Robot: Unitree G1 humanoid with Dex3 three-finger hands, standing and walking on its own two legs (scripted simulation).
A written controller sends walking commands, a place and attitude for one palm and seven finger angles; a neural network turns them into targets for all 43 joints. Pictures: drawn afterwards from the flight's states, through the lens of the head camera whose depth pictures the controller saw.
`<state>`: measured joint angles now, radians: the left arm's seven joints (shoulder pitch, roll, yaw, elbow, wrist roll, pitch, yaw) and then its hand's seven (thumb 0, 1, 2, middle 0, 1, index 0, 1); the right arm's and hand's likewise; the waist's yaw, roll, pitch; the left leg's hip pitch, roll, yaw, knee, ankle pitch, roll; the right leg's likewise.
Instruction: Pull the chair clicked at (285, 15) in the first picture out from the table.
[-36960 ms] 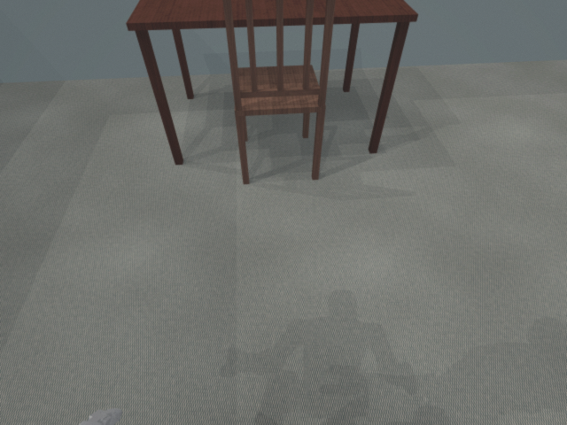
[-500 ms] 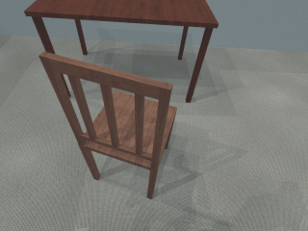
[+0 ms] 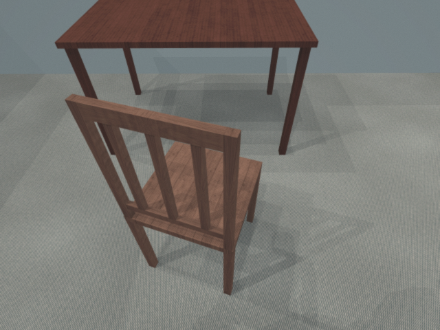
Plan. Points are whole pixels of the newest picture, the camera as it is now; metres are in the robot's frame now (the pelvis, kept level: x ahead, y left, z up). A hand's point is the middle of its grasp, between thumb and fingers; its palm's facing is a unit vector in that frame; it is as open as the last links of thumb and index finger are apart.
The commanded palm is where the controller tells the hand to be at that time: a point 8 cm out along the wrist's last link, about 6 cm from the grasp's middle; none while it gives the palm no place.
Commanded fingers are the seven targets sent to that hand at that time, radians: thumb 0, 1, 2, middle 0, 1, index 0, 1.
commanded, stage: let the arm hang, fingers relaxed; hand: left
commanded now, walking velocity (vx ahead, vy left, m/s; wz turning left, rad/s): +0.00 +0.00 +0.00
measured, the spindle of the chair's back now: (164, 181) +0.48 +0.19 -0.07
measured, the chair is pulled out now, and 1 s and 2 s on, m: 0.62 0.62 0.62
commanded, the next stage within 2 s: look to check the result in 0.32 s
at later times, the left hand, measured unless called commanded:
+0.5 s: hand out of the picture +0.00 +0.15 -0.17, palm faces +0.05 -0.98 -0.18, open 7.4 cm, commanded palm none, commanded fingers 0.00 0.90 0.90 -0.20 -0.30 -0.20 -0.30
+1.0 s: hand out of the picture +0.01 +0.15 -0.17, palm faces +0.04 -0.98 -0.17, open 7.4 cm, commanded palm none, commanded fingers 0.00 0.90 0.90 -0.20 -0.30 -0.20 -0.30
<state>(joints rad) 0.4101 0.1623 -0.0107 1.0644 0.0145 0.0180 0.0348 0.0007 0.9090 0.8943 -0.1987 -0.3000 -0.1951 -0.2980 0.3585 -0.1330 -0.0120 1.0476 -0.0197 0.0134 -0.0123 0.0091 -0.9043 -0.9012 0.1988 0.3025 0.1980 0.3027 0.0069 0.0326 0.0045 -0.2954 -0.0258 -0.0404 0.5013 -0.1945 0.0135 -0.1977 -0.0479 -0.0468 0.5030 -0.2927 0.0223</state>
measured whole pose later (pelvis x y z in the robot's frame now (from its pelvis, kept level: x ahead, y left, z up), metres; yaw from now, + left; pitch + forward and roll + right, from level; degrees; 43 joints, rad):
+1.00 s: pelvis +0.01 -0.01 +0.00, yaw +0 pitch -1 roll +0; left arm 0.33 0.12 0.00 1.05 0.01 0.01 0.04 0.00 0.91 0.89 -0.20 -0.30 -0.20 -0.30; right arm 0.32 -0.12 -0.02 1.09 -0.01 0.00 -0.03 0.01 -0.91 -0.90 0.20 0.30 0.20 0.30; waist 0.00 0.00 0.05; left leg -0.25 -0.01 -0.04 0.48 -0.21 0.00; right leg -0.15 -0.03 -0.05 0.46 -0.29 0.01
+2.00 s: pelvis +0.01 -0.01 +0.00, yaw -1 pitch -1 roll +0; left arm 0.33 0.12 0.00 1.06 0.01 0.00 0.04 0.00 0.91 0.89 -0.20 -0.30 -0.20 -0.30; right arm 0.32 -0.11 -0.02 1.11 -0.01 0.00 -0.03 0.01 -0.91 -0.90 0.20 0.30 0.20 0.30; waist 0.00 0.01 0.05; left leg -0.25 0.00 -0.04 0.48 -0.20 -0.01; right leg -0.15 -0.02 -0.05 0.47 -0.29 0.00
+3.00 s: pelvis +0.01 -0.02 +0.00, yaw -1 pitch -1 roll +0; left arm 0.34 0.12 0.00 1.06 0.01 0.00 0.04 0.00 0.91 0.89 -0.20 -0.30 -0.20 -0.30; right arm 0.32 -0.11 -0.02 1.12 -0.01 -0.01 -0.03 0.01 -0.91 -0.90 0.20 0.30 0.20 0.30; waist 0.00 0.01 0.05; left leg -0.24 0.00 -0.04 0.47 -0.20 -0.01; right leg -0.15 -0.02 -0.04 0.47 -0.30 0.00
